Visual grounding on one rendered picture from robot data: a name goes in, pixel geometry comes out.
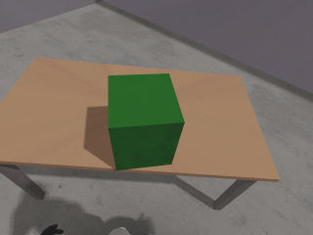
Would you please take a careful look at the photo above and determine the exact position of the table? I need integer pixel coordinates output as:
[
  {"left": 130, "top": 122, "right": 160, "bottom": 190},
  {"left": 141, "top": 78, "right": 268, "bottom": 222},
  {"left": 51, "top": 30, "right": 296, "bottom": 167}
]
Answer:
[{"left": 0, "top": 58, "right": 281, "bottom": 211}]

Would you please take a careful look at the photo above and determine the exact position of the robot left hand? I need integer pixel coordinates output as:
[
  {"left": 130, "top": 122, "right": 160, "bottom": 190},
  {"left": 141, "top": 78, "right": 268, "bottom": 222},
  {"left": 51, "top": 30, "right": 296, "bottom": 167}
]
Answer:
[{"left": 40, "top": 224, "right": 64, "bottom": 235}]

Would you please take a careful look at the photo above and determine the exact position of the carton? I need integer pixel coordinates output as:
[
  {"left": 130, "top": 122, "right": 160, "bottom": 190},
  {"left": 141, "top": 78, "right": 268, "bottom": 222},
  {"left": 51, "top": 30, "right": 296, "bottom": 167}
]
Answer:
[{"left": 108, "top": 73, "right": 185, "bottom": 171}]

